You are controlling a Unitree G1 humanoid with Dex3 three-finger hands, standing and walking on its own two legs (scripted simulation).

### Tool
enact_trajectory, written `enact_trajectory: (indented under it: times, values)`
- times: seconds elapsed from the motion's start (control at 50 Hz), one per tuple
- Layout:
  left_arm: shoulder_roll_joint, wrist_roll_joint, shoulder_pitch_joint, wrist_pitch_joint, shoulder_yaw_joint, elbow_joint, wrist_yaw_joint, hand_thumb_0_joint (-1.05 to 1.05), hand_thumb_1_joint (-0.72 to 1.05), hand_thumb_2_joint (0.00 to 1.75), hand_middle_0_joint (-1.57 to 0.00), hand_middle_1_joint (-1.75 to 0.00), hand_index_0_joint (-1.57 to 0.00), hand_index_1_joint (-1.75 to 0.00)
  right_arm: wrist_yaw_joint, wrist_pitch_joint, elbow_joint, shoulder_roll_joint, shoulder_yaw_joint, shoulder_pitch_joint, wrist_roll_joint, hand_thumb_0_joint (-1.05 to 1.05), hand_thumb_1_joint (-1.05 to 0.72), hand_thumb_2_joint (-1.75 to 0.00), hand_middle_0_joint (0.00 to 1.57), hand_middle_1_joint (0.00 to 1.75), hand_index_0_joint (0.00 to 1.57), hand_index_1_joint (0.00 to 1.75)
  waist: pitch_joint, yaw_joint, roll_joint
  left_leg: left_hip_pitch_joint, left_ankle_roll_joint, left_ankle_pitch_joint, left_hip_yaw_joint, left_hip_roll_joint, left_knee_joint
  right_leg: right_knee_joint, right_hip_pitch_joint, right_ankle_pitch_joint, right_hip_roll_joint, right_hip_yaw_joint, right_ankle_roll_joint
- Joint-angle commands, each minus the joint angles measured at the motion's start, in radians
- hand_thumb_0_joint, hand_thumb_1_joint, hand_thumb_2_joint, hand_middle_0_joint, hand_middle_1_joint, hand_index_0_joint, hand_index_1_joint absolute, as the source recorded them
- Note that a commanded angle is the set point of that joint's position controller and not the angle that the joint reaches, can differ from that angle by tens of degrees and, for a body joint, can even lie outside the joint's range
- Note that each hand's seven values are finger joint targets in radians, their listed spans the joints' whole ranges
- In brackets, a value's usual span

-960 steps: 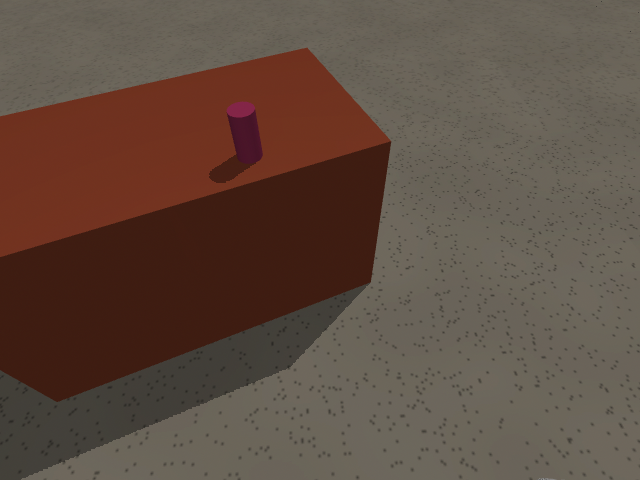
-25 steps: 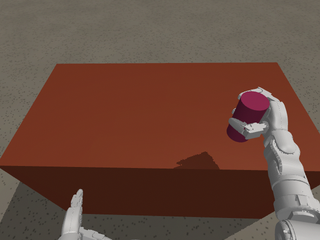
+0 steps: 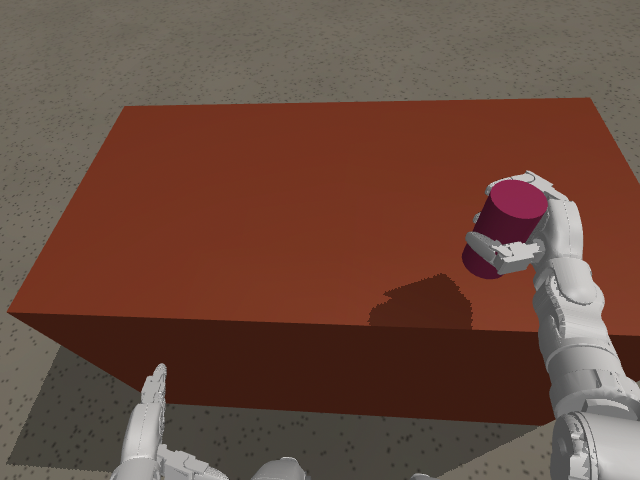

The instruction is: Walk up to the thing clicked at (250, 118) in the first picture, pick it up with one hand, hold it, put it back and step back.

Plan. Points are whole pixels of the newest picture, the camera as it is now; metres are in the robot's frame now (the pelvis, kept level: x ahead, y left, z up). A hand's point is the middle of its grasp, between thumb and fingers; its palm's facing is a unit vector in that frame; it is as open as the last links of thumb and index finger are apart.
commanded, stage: lower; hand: right
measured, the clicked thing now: (499, 232) +0.41 -0.18 +0.05
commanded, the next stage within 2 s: loosen in 1.06 s
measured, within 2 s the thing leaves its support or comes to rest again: rests again in 0.90 s
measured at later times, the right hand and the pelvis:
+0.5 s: hand (489, 244) +0.42 -0.18 +0.01, palm faces +0.07 +1.00 +0.02, open 9.2 cm; pelvis -0.01 +0.00 -0.03, yaw +0 degrees
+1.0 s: hand (482, 253) +0.42 -0.18 -0.03, palm faces +0.09 +1.00 +0.01, open 9.2 cm; pelvis -0.02 +0.00 -0.06, yaw +0 degrees
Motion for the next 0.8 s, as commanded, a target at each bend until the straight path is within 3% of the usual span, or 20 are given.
enact_trajectory:
  times: [0.0, 0.02, 0.04, 0.08, 0.12, 0.18, 0.22, 0.3, 0.32, 0.4, 0.44, 0.5, 0.54, 0.56, 0.58, 0.64, 0.66, 0.68, 0.72, 0.78]
  values:
    - [0.155, 0.000, -0.030, -0.055, 0.088, -0.196, 0.010, 0.00, -0.56, 0.07, -0.05, -0.05, -0.04, -0.05, 0.007, -0.119, -0.231, -0.200, -0.048, -0.423, 0.015, 0.00, -0.21, -1.31, 1.28, 1.43, 1.32, 1.43, -0.357, 0.014, -0.022, 0.107, 0.020, 0.217, 0.013, -0.032, -0.033, -0.039, 0.114, 0.185, 0.030, 0.000, -0.029]
    - [0.127, 0.002, -0.019, -0.057, 0.059, -0.204, 0.004, 0.00, -0.56, 0.07, -0.05, -0.05, -0.04, -0.05, 0.012, -0.125, -0.213, -0.179, -0.038, -0.407, 0.016, 0.00, -0.21, -1.31, 1.28, 1.42, 1.32, 1.42, -0.358, 0.007, -0.037, 0.102, 0.021, 0.217, 0.011, -0.029, -0.023, -0.027, 0.107, 0.190, 0.032, -0.002, -0.028]
    - [0.131, 0.001, -0.012, -0.057, 0.070, -0.196, 0.003, 0.00, -0.57, 0.07, -0.05, -0.05, -0.04, -0.05, 0.015, -0.128, -0.175, -0.176, -0.038, -0.382, 0.014, 0.00, -0.21, -1.31, 1.28, 1.43, 1.32, 1.43, -0.367, 0.013, -0.042, 0.089, 0.021, 0.219, 0.006, -0.027, -0.011, -0.012, 0.089, 0.186, 0.035, -0.003, -0.031]
    - [0.147, 0.003, -0.027, -0.058, 0.076, -0.252, 0.004, 0.00, -0.56, 0.07, -0.05, -0.05, -0.04, -0.05, 0.007, -0.151, -0.241, -0.229, -0.056, -0.446, 0.005, 0.00, -0.20, -1.31, 1.27, 1.42, 1.31, 1.42, -0.406, 0.013, -0.064, 0.079, 0.023, 0.209, 0.005, -0.028, 0.005, 0.001, 0.095, 0.182, 0.032, 0.000, -0.028]
    - [0.113, 0.007, 0.014, -0.055, 0.055, -0.225, -0.003, 0.00, -0.57, 0.07, -0.05, -0.05, -0.04, -0.05, 0.010, -0.154, -0.193, -0.176, -0.042, -0.422, 0.004, 0.00, -0.21, -1.31, 1.28, 1.42, 1.32, 1.42, -0.397, 0.013, -0.066, 0.031, 0.027, 0.201, 0.010, -0.035, 0.031, 0.021, 0.066, 0.190, 0.029, 0.009, -0.024]
    - [0.192, 0.010, 0.013, -0.055, 0.115, -0.298, 0.003, 0.00, -0.56, 0.07, -0.05, -0.05, -0.05, -0.05, 0.002, -0.166, -0.192, -0.222, -0.067, -0.429, -0.003, 0.00, -0.21, -1.33, 1.29, 1.44, 1.33, 1.44, -0.458, 0.026, -0.057, 0.004, 0.028, 0.190, 0.015, -0.038, 0.054, 0.044, 0.086, 0.194, 0.024, 0.018, -0.022]
    - [0.146, 0.013, 0.031, -0.051, 0.079, -0.316, -0.006, 0.00, -0.56, 0.07, -0.05, -0.05, -0.04, -0.05, 0.004, -0.170, -0.191, -0.189, -0.052, -0.427, -0.005, 0.00, -0.22, -1.33, 1.29, 1.44, 1.33, 1.44, -0.447, 0.025, -0.054, 0.006, 0.026, 0.198, 0.009, -0.035, 0.064, 0.067, 0.047, 0.183, 0.029, 0.011, -0.025]
    - [0.147, 0.015, 0.045, -0.047, 0.077, -0.364, -0.013, 0.00, -0.56, 0.07, -0.05, -0.05, -0.04, -0.06, 0.004, -0.176, -0.167, -0.185, -0.062, -0.408, -0.011, 0.00, -0.23, -1.36, 1.31, 1.47, 1.35, 1.47, -0.468, 0.021, -0.071, -0.050, 0.031, 0.209, 0.021, -0.043, 0.106, 0.102, 0.057, 0.280, 0.018, 0.025, -0.015]
    - [0.136, 0.017, 0.054, -0.042, 0.066, -0.354, -0.016, 0.00, -0.56, 0.07, -0.05, -0.05, -0.04, -0.05, 0.000, -0.179, -0.160, -0.189, -0.065, -0.401, -0.016, 0.00, -0.22, -1.35, 1.31, 1.47, 1.35, 1.47, -0.452, 0.006, -0.072, -0.050, 0.033, 0.198, 0.020, -0.043, 0.116, 0.105, 0.028, 0.270, 0.019, 0.024, -0.013]
    - [0.162, 0.023, 0.075, -0.034, 0.099, -0.379, -0.021, 0.00, -0.56, 0.07, -0.05, -0.05, -0.04, -0.05, 0.001, -0.187, -0.146, -0.189, -0.068, -0.432, -0.025, 0.00, -0.22, -1.37, 1.31, 1.48, 1.36, 1.48, -0.451, 0.028, -0.084, -0.095, 0.036, 0.161, 0.020, -0.044, 0.144, 0.122, -0.014, 0.209, 0.019, 0.025, -0.014]
    - [0.165, 0.020, 0.063, -0.032, 0.094, -0.449, -0.023, 0.00, -0.56, 0.06, -0.05, -0.05, -0.05, -0.05, -0.002, -0.192, -0.154, -0.214, -0.084, -0.431, -0.028, 0.00, -0.24, -1.38, 1.32, 1.49, 1.36, 1.49, -0.467, 0.024, -0.064, -0.064, 0.034, 0.164, 0.015, -0.041, 0.146, 0.133, -0.035, 0.176, 0.023, 0.020, -0.020]
    - [0.140, 0.023, 0.117, -0.022, 0.088, -0.438, -0.029, 0.00, -0.56, 0.06, -0.05, -0.05, -0.05, -0.05, -0.002, -0.191, -0.138, -0.183, -0.069, -0.444, -0.033, 0.00, -0.23, -1.37, 1.32, 1.48, 1.36, 1.48, -0.438, 0.035, -0.065, -0.090, 0.033, 0.138, 0.011, -0.039, 0.160, 0.146, -0.085, 0.123, 0.028, 0.015, -0.024]
    - [0.176, 0.023, 0.121, -0.023, 0.123, -0.441, -0.026, 0.00, -0.55, 0.06, -0.05, -0.05, -0.05, -0.05, -0.002, -0.189, -0.122, -0.195, -0.076, -0.434, -0.035, 0.00, -0.23, -1.37, 1.31, 1.48, 1.36, 1.48, -0.452, 0.044, -0.079, -0.123, 0.034, 0.121, 0.013, -0.041, 0.171, 0.156, -0.074, 0.112, 0.025, 0.019, -0.022]
    - [0.188, 0.023, 0.120, -0.021, 0.129, -0.470, -0.024, 0.00, -0.56, 0.06, -0.05, -0.05, -0.05, -0.05, -0.009, -0.192, -0.177, -0.251, -0.106, -0.472, -0.039, 0.00, -0.24, -1.37, 1.32, 1.48, 1.36, 1.48, -0.474, 0.035, -0.085, -0.111, 0.033, 0.122, 0.010, -0.040, 0.171, 0.161, -0.074, 0.104, 0.026, 0.017, -0.023]
    - [0.174, 0.024, 0.123, -0.021, 0.121, -0.487, -0.028, 0.00, -0.56, 0.06, -0.05, -0.04, -0.04, -0.05, -0.006, -0.192, -0.152, -0.196, -0.068, -0.459, -0.042, 0.00, -0.22, -1.38, 1.32, 1.49, 1.36, 1.49, -0.471, 0.051, -0.075, -0.116, 0.033, 0.117, 0.011, -0.041, 0.175, 0.165, -0.083, 0.097, 0.026, 0.019, -0.025]
    - [0.114, 0.025, 0.142, -0.017, 0.066, -0.457, -0.035, 0.00, -0.56, 0.06, -0.05, -0.04, -0.04, -0.05, -0.006, -0.193, -0.123, -0.184, -0.077, -0.448, -0.037, 0.00, -0.20, -1.37, 1.31, 1.48, 1.36, 1.49, -0.430, 0.031, -0.091, -0.142, 0.035, 0.096, 0.011, -0.039, 0.189, 0.177, -0.134, 0.079, 0.027, 0.018, -0.023]
    - [0.129, 0.022, 0.112, -0.019, 0.079, -0.493, -0.034, 0.00, -0.55, 0.06, -0.05, -0.04, -0.04, -0.05, -0.006, -0.193, -0.127, -0.175, -0.071, -0.450, -0.039, 0.00, -0.22, -1.37, 1.32, 1.48, 1.36, 1.48, -0.444, 0.037, -0.089, -0.146, 0.036, 0.082, 0.011, -0.040, 0.194, 0.177, -0.130, 0.063, 0.026, 0.020, -0.024]
    - [0.180, 0.025, 0.103, -0.020, 0.119, -0.517, -0.026, 0.00, -0.55, 0.06, -0.05, -0.04, -0.04, -0.05, -0.009, -0.201, -0.170, -0.235, -0.098, -0.485, -0.043, 0.00, -0.22, -1.38, 1.32, 1.49, 1.37, 1.49, -0.490, 0.041, -0.096, -0.147, 0.036, 0.085, 0.013, -0.042, 0.199, 0.181, -0.101, 0.070, 0.023, 0.026, -0.022]
    - [0.180, 0.029, 0.118, -0.016, 0.113, -0.545, -0.026, 0.00, -0.55, 0.06, -0.05, -0.05, -0.05, -0.05, -0.014, -0.205, -0.176, -0.233, -0.096, -0.500, -0.046, 0.00, -0.22, -1.38, 1.33, 1.49, 1.37, 1.49, -0.505, 0.056, -0.085, -0.144, 0.036, 0.099, 0.021, -0.045, 0.207, 0.189, -0.095, 0.084, 0.020, 0.029, -0.021]
    - [0.141, 0.027, 0.142, -0.007, 0.084, -0.527, -0.033, 0.00, -0.56, 0.06, -0.05, -0.04, -0.04, -0.05, -0.012, -0.201, -0.121, -0.197, -0.095, -0.450, -0.040, 0.00, -0.20, -1.36, 1.31, 1.48, 1.35, 1.48, -0.459, 0.040, -0.093, -0.167, 0.038, 0.079, 0.021, -0.043, 0.214, 0.197, -0.136, 0.072, 0.024, 0.028, -0.021]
